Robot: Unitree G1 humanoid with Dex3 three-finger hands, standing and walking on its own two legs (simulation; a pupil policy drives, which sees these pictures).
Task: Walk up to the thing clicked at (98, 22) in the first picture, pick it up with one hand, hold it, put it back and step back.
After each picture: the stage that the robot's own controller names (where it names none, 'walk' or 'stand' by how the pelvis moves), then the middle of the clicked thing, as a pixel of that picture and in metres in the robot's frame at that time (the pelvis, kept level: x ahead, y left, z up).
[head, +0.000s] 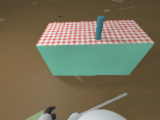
stand; (99, 29) +0.91 -0.02 +0.04
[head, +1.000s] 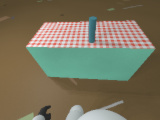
walk; (92, 31) +0.80 +0.08 +0.06
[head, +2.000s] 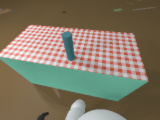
walk; (69, 48) +0.50 +0.26 +0.05
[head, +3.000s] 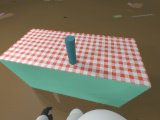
stand; (71, 51) +0.50 +0.21 +0.06
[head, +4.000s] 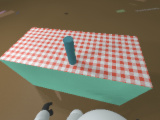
stand; (70, 52) +0.49 +0.20 +0.04
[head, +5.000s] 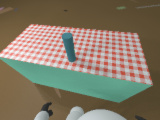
stand; (70, 49) +0.50 +0.21 +0.05
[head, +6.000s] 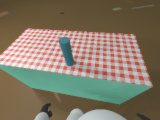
stand; (67, 53) +0.46 +0.22 +0.05
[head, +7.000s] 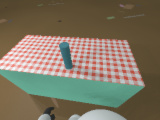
stand; (66, 57) +0.47 +0.23 +0.03
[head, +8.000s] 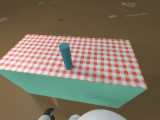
stand; (67, 57) +0.46 +0.23 +0.03
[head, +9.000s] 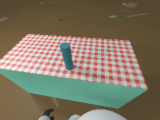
stand; (67, 57) +0.46 +0.23 +0.03
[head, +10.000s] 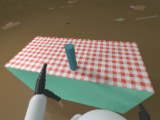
rise first; (71, 58) +0.46 +0.23 +0.04
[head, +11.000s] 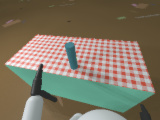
go down; (72, 57) +0.46 +0.22 +0.04
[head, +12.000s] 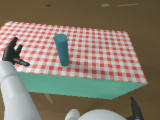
go down; (63, 52) +0.45 +0.20 +0.07
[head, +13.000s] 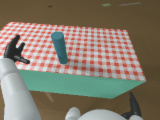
approach; (61, 50) +0.47 +0.22 +0.08
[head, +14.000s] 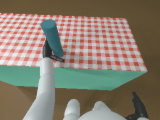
close in; (54, 42) +0.48 +0.23 +0.11
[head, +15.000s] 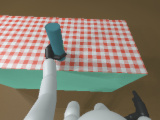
lift; (57, 45) +0.46 +0.21 +0.11
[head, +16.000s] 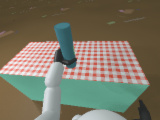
lift; (67, 48) +0.35 +0.15 +0.26
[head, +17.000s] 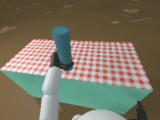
hold; (64, 52) +0.32 +0.18 +0.25
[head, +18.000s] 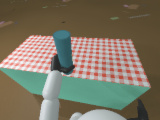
hold; (65, 56) +0.32 +0.17 +0.22
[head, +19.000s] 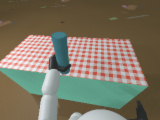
crouch; (62, 56) +0.34 +0.20 +0.19
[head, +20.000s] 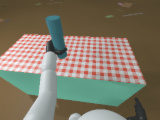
crouch; (58, 40) +0.44 +0.23 +0.23
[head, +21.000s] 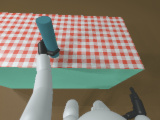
lower; (50, 40) +0.49 +0.24 +0.12
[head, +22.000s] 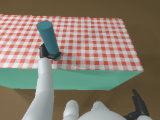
lower; (51, 44) +0.47 +0.23 +0.11
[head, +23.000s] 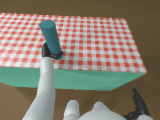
lower; (53, 43) +0.47 +0.23 +0.11
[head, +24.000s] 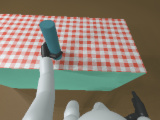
lower; (53, 43) +0.47 +0.23 +0.11
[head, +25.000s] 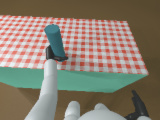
open; (57, 46) +0.46 +0.21 +0.11
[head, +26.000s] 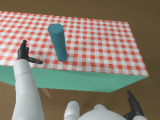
sink last; (59, 46) +0.45 +0.20 +0.10
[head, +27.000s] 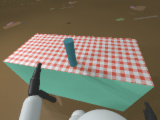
sink last; (71, 53) +0.48 +0.23 +0.08
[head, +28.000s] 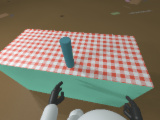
stand; (68, 54) +0.45 +0.22 +0.08
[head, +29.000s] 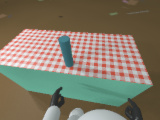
stand; (67, 53) +0.45 +0.22 +0.09
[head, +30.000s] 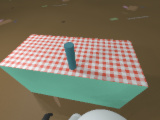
stand; (71, 57) +0.47 +0.21 +0.04
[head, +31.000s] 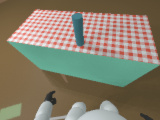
walk; (78, 32) +0.61 +0.15 +0.07
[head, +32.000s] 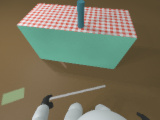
walk; (80, 15) +0.93 +0.19 +0.05
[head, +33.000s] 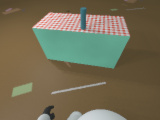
stand; (83, 19) +1.11 +0.21 +0.05
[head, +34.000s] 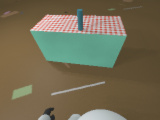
stand; (80, 20) +1.11 +0.22 +0.03
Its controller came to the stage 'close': yes
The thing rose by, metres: 0.22
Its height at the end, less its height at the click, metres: +0.00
